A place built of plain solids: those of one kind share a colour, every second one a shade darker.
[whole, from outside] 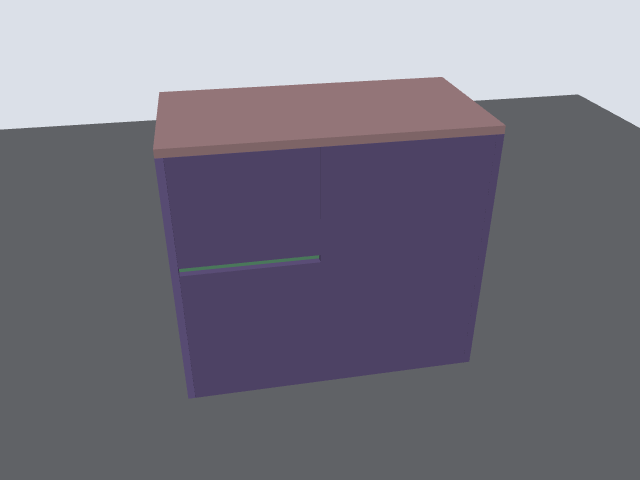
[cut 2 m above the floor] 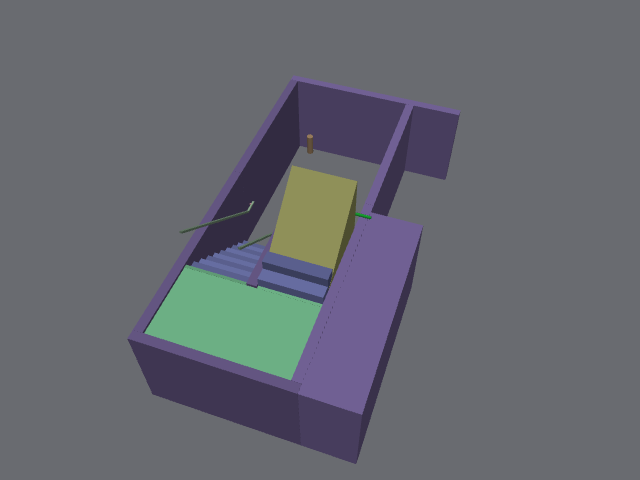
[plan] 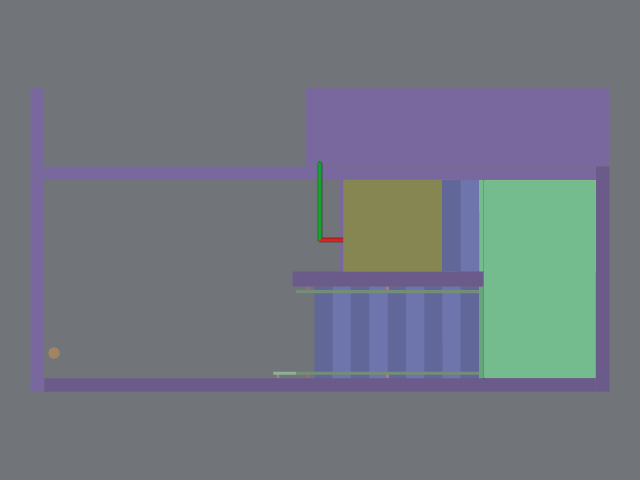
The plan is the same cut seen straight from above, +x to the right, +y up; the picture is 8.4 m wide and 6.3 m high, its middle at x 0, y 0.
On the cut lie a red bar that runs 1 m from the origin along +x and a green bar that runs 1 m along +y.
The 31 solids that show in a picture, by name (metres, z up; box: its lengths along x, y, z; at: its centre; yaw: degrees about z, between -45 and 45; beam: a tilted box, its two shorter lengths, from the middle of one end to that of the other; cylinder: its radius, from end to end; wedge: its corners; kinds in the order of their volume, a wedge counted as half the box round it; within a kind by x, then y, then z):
{
 "wall_1": {"box": [0.18, 3.99, 6.88], "at": [-3.71, 0.0, 3.14]},
 "wall_2": {"box": [3.26, 0.18, 4.01], "at": [-1.99, -1.9, 1.7]},
 "wall_3": {"box": [3.26, 0.18, 2.68], "at": [-1.99, -1.9, 5.24]},
 "wall_4": {"box": [3.26, 0.18, 4.01], "at": [-1.99, 0.88, 1.7]},
 "wall_5": {"box": [0.1, 1.2, 3.32], "at": [0.31, 0.19, 1.61]},
 "wall_6": {"box": [2.51, 0.2, 6.88], "at": [0.89, -0.51, 3.14]},
 "wall_7": {"box": [3.98, 0.18, 6.88], "at": [1.63, -1.9, 3.14]},
 "wall_8": {"box": [3.98, 0.18, 6.88], "at": [1.63, 0.88, 3.14]},
 "wall_9": {"box": [3.98, 1.03, 6.88], "at": [1.81, 1.48, 3.14]},
 "wall_10": {"box": [0.18, 2.96, 6.88], "at": [3.71, -0.51, 3.14]},
 "roof_1": {"box": [7.6, 3.99, 0.2], "at": [0.0, 0.0, 6.68]},
 "floor_1": {"box": [3.55, 3.63, 0.22], "at": [-1.85, 0.0, 3.79]},
 "floor_2": {"wedge": [[2.08, 0.79, 1.73], [2.08, 0.79, 1.95], [2.09, -0.41, 1.73], [2.09, -0.41, 1.95], [2.15, -0.41, 1.95], [2.15, 0.79, 1.95], [2.17, -0.41, 1.73], [2.17, 0.79, 1.73]]},
 "floor_3": {"wedge": [[2.09, -1.81, 1.73], [2.09, -1.81, 1.95], [2.09, -0.61, 1.73], [2.09, -0.61, 1.95], [2.15, -1.81, 1.95], [2.15, -0.61, 1.95], [2.17, -1.81, 1.73], [2.17, -0.61, 1.73]]},
 "floor_4": {"box": [1.47, 2.6, 0.22], "at": [2.88, -0.51, 1.84]},
 "fill_1": {"wedge": [[0.31, -0.42, -0.05], [0.31, -0.42, 3.23], [0.31, 0.79, -0.05], [0.31, 0.79, 3.23], [2.1, -0.42, -0.05], [2.1, -0.42, 1.77], [2.1, 0.79, -0.05], [2.1, 0.79, 1.77]]},
 "tread_1": {"wedge": [[-0.07, -1.81, -0.05], [-0.07, -1.81, 0.2], [-0.07, -0.61, -0.05], [-0.07, -0.61, 0.2], [0.17, -1.81, 0.02], [0.17, -1.81, 0.19], [0.17, -0.61, 0.02], [0.17, -0.61, 0.19]]},
 "tread_2": {"wedge": [[0.17, -1.81, 0.02], [0.17, -1.81, 0.39], [0.17, -0.61, 0.02], [0.17, -0.61, 0.39], [0.41, -1.81, 0.22], [0.41, -1.81, 0.39], [0.41, -0.61, 0.22], [0.41, -0.61, 0.39]]},
 "tread_3": {"wedge": [[0.4, -0.61, 0.22], [0.4, -0.61, 0.59], [0.41, -1.81, 0.22], [0.41, -1.81, 0.59], [0.65, -1.81, 0.41], [0.65, -1.81, 0.58], [0.65, -0.61, 0.41], [0.65, -0.61, 0.58]]},
 "tread_4": {"wedge": [[0.65, -1.81, 0.41], [0.65, -1.81, 0.78], [0.65, -0.61, 0.41], [0.65, -0.61, 0.78], [0.89, -1.81, 0.61], [0.89, -1.81, 0.78], [0.89, -0.61, 0.61], [0.89, -0.61, 0.78]]},
 "tread_5": {"wedge": [[0.89, -1.81, 0.61], [0.89, -1.81, 0.98], [0.89, -0.61, 0.61], [0.89, -0.61, 0.98], [1.13, -1.81, 0.81], [1.13, -1.81, 0.97], [1.13, -0.61, 0.8], [1.13, -0.61, 0.97]]},
 "tread_6": {"wedge": [[1.13, -1.81, 0.8], [1.13, -1.81, 1.17], [1.13, -0.61, 0.8], [1.13, -0.61, 1.17], [1.37, -1.81, 1.0], [1.37, -1.81, 1.17], [1.37, -0.61, 1.0], [1.37, -0.61, 1.17]]},
 "tread_7": {"wedge": [[1.37, -1.81, 1.0], [1.37, -1.81, 1.37], [1.37, -0.61, 1.0], [1.37, -0.61, 1.37], [1.61, -1.81, 1.2], [1.61, -1.81, 1.37], [1.61, -0.61, 1.19], [1.61, -0.61, 1.37]]},
 "tread_8": {"wedge": [[1.6, -0.61, 1.19], [1.6, -0.61, 1.56], [1.61, -1.81, 1.19], [1.61, -1.81, 1.56], [1.85, -1.81, 1.39], [1.85, -1.81, 1.56], [1.85, -0.61, 1.39], [1.85, -0.61, 1.56]]},
 "tread_9": {"wedge": [[1.6, -0.41, 2.17], [1.6, -0.41, 2.34], [1.6, 0.79, 2.17], [1.6, 0.79, 2.34], [1.85, -0.41, 1.97], [1.85, -0.41, 2.34], [1.85, 0.79, 1.97], [1.85, 0.79, 2.34]]},
 "tread_10": {"wedge": [[1.84, -1.81, 1.39], [1.84, -1.81, 1.75], [1.84, -0.61, 1.38], [1.84, -0.61, 1.76], [2.09, -1.81, 1.58], [2.09, -1.81, 1.75], [2.09, -0.61, 1.58], [2.09, -0.61, 1.75]]},
 "tread_11": {"wedge": [[1.84, 0.79, 1.98], [1.84, 0.79, 2.14], [1.85, -0.41, 1.97], [1.85, -0.41, 2.14], [2.09, -0.41, 1.78], [2.09, -0.41, 2.15], [2.09, 0.79, 1.78], [2.09, 0.79, 2.15]]},
 "guard_rail_1": {"box": [0.3, 0.041, 0.041], "at": [-0.46, -1.75, 0.92]},
 "guard_rail_2": {"wedge": [[-0.31, -1.77, 0.89], [-0.31, -1.77, 0.94], [-0.31, -1.73, 0.89], [-0.31, -1.73, 0.94], [2.09, -1.77, 2.84], [2.09, -1.77, 2.89], [2.09, -1.73, 2.84], [2.09, -1.73, 2.89]]},
 "guard_rail_3": {"wedge": [[-0.31, -0.7, 0.89], [-0.31, -0.7, 0.94], [-0.31, -0.66, 0.89], [-0.31, -0.66, 0.94], [2.09, -0.7, 2.84], [2.09, -0.7, 2.89], [2.09, -0.66, 2.84], [2.09, -0.66, 2.89]]},
 "extinguisher_1": {"cylinder": 0.07, "from": [-3.49, -1.48, 0.0], "to": [-3.49, -1.48, 0.52]}
}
